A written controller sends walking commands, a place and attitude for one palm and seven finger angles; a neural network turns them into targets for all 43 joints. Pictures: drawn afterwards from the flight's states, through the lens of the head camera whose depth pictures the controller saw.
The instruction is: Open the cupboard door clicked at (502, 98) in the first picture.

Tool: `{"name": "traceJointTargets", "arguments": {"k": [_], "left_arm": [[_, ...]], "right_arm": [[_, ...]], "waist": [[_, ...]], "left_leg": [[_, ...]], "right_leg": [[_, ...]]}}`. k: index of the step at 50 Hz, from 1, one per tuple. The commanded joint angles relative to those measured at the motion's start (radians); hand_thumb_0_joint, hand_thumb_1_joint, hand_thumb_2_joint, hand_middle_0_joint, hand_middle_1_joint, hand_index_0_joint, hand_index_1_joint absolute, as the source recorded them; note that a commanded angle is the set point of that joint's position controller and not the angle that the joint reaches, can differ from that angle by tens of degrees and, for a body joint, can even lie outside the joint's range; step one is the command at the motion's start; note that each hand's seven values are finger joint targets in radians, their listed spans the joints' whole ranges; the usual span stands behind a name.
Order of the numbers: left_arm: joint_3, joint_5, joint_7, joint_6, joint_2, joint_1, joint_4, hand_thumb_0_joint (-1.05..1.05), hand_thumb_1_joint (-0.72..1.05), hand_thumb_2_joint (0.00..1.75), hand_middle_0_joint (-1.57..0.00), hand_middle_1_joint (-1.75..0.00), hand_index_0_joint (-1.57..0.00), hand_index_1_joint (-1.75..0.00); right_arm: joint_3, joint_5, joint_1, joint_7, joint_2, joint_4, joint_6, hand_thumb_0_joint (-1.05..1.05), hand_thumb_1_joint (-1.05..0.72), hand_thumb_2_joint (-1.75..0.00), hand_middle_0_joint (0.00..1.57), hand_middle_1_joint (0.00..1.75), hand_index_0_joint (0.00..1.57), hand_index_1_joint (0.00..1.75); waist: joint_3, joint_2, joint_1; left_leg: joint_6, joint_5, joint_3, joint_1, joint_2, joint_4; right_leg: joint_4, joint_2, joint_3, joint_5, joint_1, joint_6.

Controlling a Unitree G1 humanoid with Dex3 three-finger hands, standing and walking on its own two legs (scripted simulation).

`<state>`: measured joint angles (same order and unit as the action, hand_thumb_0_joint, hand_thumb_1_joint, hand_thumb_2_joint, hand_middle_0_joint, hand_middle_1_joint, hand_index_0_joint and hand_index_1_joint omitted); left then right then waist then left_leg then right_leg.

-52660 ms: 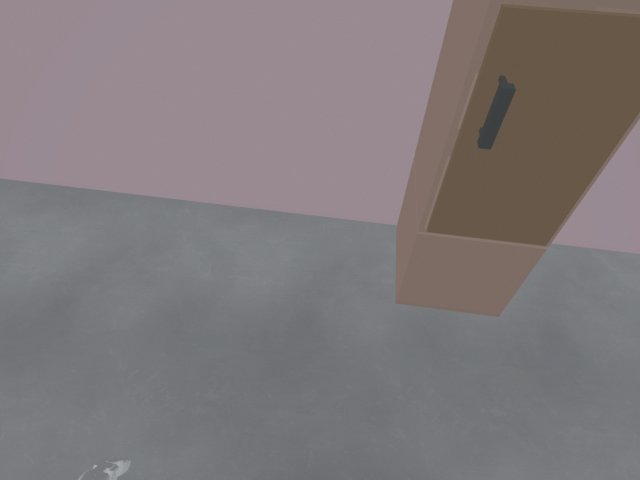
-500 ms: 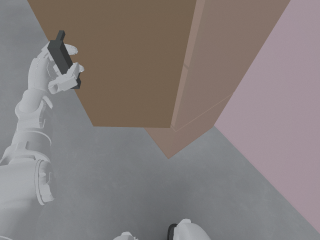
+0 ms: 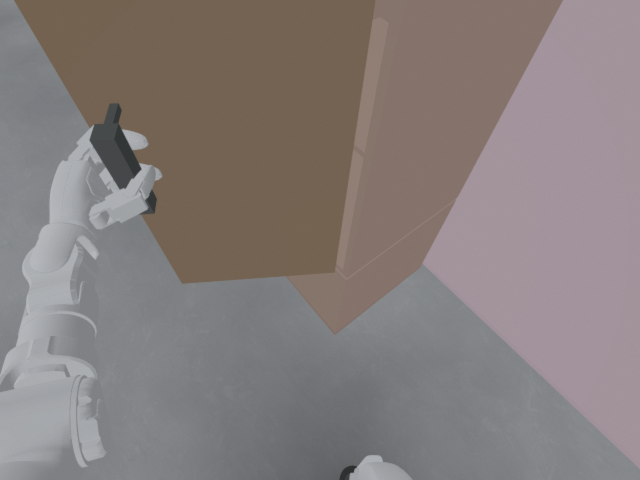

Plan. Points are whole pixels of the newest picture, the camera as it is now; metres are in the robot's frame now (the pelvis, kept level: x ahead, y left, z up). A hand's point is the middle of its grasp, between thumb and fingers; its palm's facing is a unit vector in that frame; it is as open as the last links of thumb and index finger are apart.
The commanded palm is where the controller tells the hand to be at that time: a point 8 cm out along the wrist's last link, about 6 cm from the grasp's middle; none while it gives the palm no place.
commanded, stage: pull the door open along its arc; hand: left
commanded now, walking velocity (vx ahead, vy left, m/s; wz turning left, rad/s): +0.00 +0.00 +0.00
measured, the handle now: (130, 161) +0.50 +0.23 +0.09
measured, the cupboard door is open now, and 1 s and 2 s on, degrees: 57 100 100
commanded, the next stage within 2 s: open thumb and fingers to let go in 0.82 s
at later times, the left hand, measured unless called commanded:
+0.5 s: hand (190, 290) +0.31 +0.13 +0.10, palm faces +0.33 -0.94 +0.07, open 6.7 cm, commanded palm +0.25 +0.19 +0.09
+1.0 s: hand (245, 327) +0.27 +0.07 +0.10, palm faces +0.41 -0.91 -0.01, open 6.7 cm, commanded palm +0.22 +0.11 +0.09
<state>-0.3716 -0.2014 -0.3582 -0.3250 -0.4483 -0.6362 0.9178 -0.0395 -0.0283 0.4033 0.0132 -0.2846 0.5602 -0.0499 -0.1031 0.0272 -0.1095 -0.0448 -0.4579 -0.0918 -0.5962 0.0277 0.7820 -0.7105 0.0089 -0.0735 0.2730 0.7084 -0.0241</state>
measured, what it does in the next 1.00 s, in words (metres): stands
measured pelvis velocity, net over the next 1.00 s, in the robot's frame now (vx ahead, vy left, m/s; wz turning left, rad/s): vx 0.01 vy -0.04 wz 0.08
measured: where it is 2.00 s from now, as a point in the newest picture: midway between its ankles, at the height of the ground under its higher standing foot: outside the picture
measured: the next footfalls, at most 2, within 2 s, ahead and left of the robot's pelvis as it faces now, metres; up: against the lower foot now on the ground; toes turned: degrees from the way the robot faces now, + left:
none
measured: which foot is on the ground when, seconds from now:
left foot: down 0.00-1.00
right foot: down 0.00-1.00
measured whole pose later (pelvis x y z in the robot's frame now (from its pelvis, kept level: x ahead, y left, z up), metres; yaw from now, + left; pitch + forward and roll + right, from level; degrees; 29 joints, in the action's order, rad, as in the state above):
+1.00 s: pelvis +0.01 -0.04 +0.01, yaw +5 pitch +4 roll +0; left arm 0.24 0.07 0.50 -0.06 0.07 0.26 -0.17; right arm -0.02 0.05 0.19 0.01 -0.20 0.52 -0.07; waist -0.06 0.05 0.01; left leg 0.01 -0.46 -0.01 -0.34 0.02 0.72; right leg -0.71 0.00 -0.15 0.34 0.45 -0.07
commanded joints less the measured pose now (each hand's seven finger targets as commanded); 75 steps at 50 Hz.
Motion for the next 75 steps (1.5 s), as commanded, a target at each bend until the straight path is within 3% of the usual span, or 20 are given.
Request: {"name": "traceJointTargets", "arguments": {"k": [1,7,8,9,10,12,13,17,20,22,25,30,37,42,46,54,60,66,68,75], "left_arm": [[-0.031,-0.053,-0.015,-0.04,-0.196,-0.062,-0.343,0.0,0.9,0.9,-0.4,-1.35,-0.4,-1.35],[-0.016,-0.081,0.021,0.0,-0.117,0.249,-0.597,0.0,0.9,0.9,-0.4,-1.35,-0.4,-1.35],[-0.132,-0.134,0.154,0.006,-0.077,0.265,-0.688,0.0,0.9,0.9,-0.4,-1.35,-0.4,-1.35],[-0.049,-0.116,0.221,0.017,0.02,0.333,-0.706,0.0,0.9,0.9,-0.4,-1.35,-0.4,-1.35],[-0.017,-0.11,0.262,0.021,0.074,0.376,-0.75,0.0,0.9,0.9,-0.4,-1.35,-0.4,-1.35],[0.01,-0.078,0.343,0.023,0.101,0.45,-0.849,0.0,0.9,0.9,-0.4,-1.35,-0.4,-1.35],[0.026,-0.056,0.385,0.028,0.126,0.48,-0.893,0.0,0.9,0.9,-0.4,-1.35,-0.4,-1.35],[0.121,0.034,0.546,0.056,0.219,0.537,-1.009,0.0,0.9,0.9,-0.4,-1.35,-0.4,-1.35],[0.201,0.102,0.649,0.091,0.294,0.562,-1.095,0.0,0.9,0.9,-0.4,-1.35,-0.4,-1.35],[0.25,0.148,0.716,0.125,0.329,0.595,-1.112,0.0,0.9,0.9,-0.4,-1.35,-0.4,-1.35],[0.336,0.209,0.787,0.168,0.389,0.615,-1.181,0.0,0.9,0.9,-0.4,-1.35,-0.4,-1.35],[0.481,0.246,0.793,0.206,0.487,0.756,-1.272,0.0,0.9,0.9,-0.4,-1.35,-0.4,-1.35],[0.604,0.266,0.794,0.204,0.563,0.898,-1.349,0.0,0.9,0.9,-0.4,-1.35,-0.4,-1.35],[0.711,0.303,0.827,0.208,0.639,0.962,-1.384,0.0,0.9,0.9,-0.4,-1.35,-0.4,-1.35],[0.609,0.3,0.863,0.206,0.547,0.725,-1.313,0.0,0.9,0.9,-0.4,-1.35,-0.4,-1.35],[0.606,0.293,0.829,0.197,0.552,0.635,-1.229,0.0,0.34,0.66,-0.36,-1.29,-0.36,-1.29],[0.617,0.283,0.814,0.187,0.573,0.596,-1.199,0.0,-0.08,0.48,-0.33,-1.24,-0.33,-1.24],[0.603,0.277,0.823,0.177,0.571,0.54,-1.169,0.0,-0.5,0.3,-0.3,-1.2,-0.3,-1.2],[0.594,0.276,0.834,0.18,0.564,0.494,-1.137,0.0,-0.5,0.3,-0.3,-1.2,-0.3,-1.2],[0.602,0.284,0.854,0.178,0.584,0.447,-1.097,0.0,-0.5,0.3,-0.24,-0.85,-0.24,-0.85]], "right_arm": [[0.068,-0.009,0.021,-0.007,-0.144,-0.132,0.039,0.0,-0.9,-0.9,0.2,0.3,0.2,0.3],[0.071,-0.015,-0.056,-0.02,-0.128,-0.18,0.068,0.0,-0.9,-0.9,0.2,0.3,0.2,0.3],[0.072,-0.016,-0.104,-0.026,-0.09,-0.186,0.078,0.0,-0.9,-0.9,0.2,0.3,0.2,0.3],[0.069,-0.013,-0.118,-0.034,-0.087,-0.181,0.085,0.0,-0.9,-0.9,0.2,0.3,0.2,0.3],[0.069,-0.014,-0.128,-0.041,-0.083,-0.179,0.094,0.0,-0.9,-0.9,0.2,0.3,0.2,0.3],[0.075,-0.009,-0.141,-0.046,-0.079,-0.175,0.097,0.0,-0.9,-0.9,0.2,0.3,0.2,0.3],[0.076,-0.006,-0.152,-0.048,-0.07,-0.173,0.097,0.0,-0.9,-0.9,0.2,0.3,0.2,0.3],[0.072,0.015,-0.199,-0.043,-0.049,-0.166,0.081,0.0,-0.9,-0.9,0.2,0.3,0.2,0.3],[0.061,0.032,-0.243,-0.032,-0.022,-0.173,0.065,0.0,-0.9,-0.9,0.2,0.3,0.2,0.3],[0.056,0.043,-0.262,-0.025,-0.017,-0.174,0.047,0.0,-0.9,-0.9,0.2,0.3,0.2,0.3],[0.048,0.057,-0.288,-0.015,-0.001,-0.179,0.026,0.0,-0.9,-0.9,0.2,0.3,0.2,0.3],[0.047,0.069,-0.297,-0.004,0.009,-0.196,0.007,0.0,-0.9,-0.9,0.2,0.3,0.2,0.3],[0.047,0.074,-0.314,-0.005,0.019,-0.213,0.015,0.0,-0.9,-0.9,0.2,0.3,0.2,0.3],[0.047,0.072,-0.318,-0.025,0.025,-0.222,0.031,0.0,-0.9,-0.9,0.2,0.3,0.2,0.3],[0.043,0.078,-0.319,-0.001,0.017,-0.193,0.028,0.0,-0.9,-0.9,0.2,0.3,0.2,0.3],[0.04,0.077,-0.32,0.022,0.021,-0.175,0.037,0.0,-0.9,-0.9,0.2,0.3,0.2,0.3],[0.039,0.076,-0.323,0.021,0.022,-0.172,0.053,0.0,-0.9,-0.9,0.2,0.3,0.2,0.3],[0.034,0.074,-0.341,0.019,0.02,-0.171,0.063,0.0,-0.9,-0.9,0.2,0.3,0.2,0.3],[0.032,0.076,-0.346,0.02,0.017,-0.164,0.066,0.0,-0.9,-0.9,0.2,0.3,0.2,0.3],[0.034,0.073,-0.353,0.017,0.016,-0.156,0.069,0.0,-0.9,-0.9,0.2,0.3,0.2,0.3]], "waist": [[-0.404,0.003,0.089],[-0.355,0.007,0.126],[-0.334,-0.005,0.196],[-0.301,0.007,0.169],[-0.272,0.018,0.164],[-0.28,-0.028,0.167],[-0.28,-0.005,0.167],[-0.222,-0.079,0.157],[-0.214,-0.015,0.164],[-0.187,-0.058,0.156],[-0.182,-0.019,0.151],[-0.196,-0.058,0.143],[-0.156,-0.093,0.133],[-0.146,-0.07,0.126],[-0.111,-0.091,0.102],[-0.165,-0.125,0.108],[-0.175,-0.101,0.113],[-0.135,-0.093,0.116],[-0.115,-0.104,0.112],[-0.129,-0.096,0.117]], "left_leg": [[0.016,0.561,0.078,0.049,-0.007,-0.116],[0.025,0.602,0.067,0.082,-0.01,-0.145],[0.047,0.573,0.069,0.082,-0.022,-0.147],[0.058,0.563,0.068,0.103,-0.019,-0.164],[0.07,0.574,0.072,0.119,-0.016,-0.171],[0.071,0.607,0.075,0.141,-0.009,-0.17],[0.071,0.614,0.07,0.154,-0.009,-0.172],[0.059,0.491,0.074,0.161,-0.009,-0.193],[0.056,0.445,0.07,0.183,-0.016,-0.206],[0.048,0.403,0.075,0.181,-0.017,-0.21],[0.046,0.39,0.074,0.196,-0.021,-0.214],[0.043,0.427,0.076,0.228,-0.015,-0.202],[0.036,0.426,0.086,0.226,-0.018,-0.171],[0.034,0.419,0.095,0.217,-0.024,-0.138],[0.032,0.326,0.098,0.178,-0.039,-0.125],[0.028,0.281,0.098,0.172,-0.049,-0.125],[0.028,0.278,0.099,0.185,-0.047,-0.135],[0.03,0.227,0.103,0.176,-0.046,-0.155],[0.029,0.202,0.107,0.171,-0.045,-0.159],[0.032,0.183,0.107,0.175,-0.044,-0.176]], "right_leg": [[0.002,0.002,0.059,-0.468,-0.484,-0.01],[0.014,-0.007,0.053,-0.495,-0.526,-0.013],[0.032,0.002,0.03,-0.457,-0.499,-0.011],[0.039,0.004,0.021,-0.427,-0.483,-0.009],[0.046,0.003,0.01,-0.406,-0.46,-0.009],[0.043,0.003,0.005,-0.411,-0.476,-0.011],[0.042,-0.001,0.01,-0.427,-0.485,-0.011],[0.064,-0.008,0.009,-0.358,-0.489,-0.01],[0.074,-0.019,0.018,-0.33,-0.504,-0.014],[0.095,-0.023,0.023,-0.303,-0.509,-0.013],[0.104,-0.03,0.031,-0.297,-0.523,-0.016],[0.103,-0.033,0.03,-0.371,-0.557,-0.019],[0.095,-0.038,0.036,-0.426,-0.561,-0.017],[0.077,-0.042,0.035,-0.427,-0.528,-0.017],[0.101,-0.051,0.061,-0.325,-0.481,-0.007],[0.127,-0.069,0.089,-0.251,-0.5,0.006],[0.126,-0.064,0.077,-0.214,-0.485,0.002],[0.148,-0.06,0.072,-0.092,-0.454,-0.004],[0.156,-0.06,0.072,-0.045,-0.433,-0.002],[0.156,-0.052,0.059,0.003,-0.424,-0.009]]}}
